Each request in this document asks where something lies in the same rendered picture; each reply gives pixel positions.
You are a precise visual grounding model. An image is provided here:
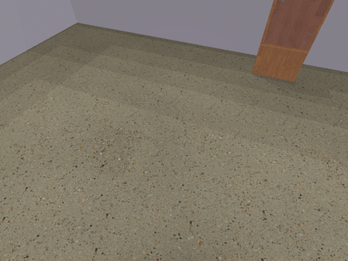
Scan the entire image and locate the cupboard door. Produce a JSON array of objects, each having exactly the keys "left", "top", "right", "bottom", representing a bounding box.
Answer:
[{"left": 264, "top": 0, "right": 331, "bottom": 50}]

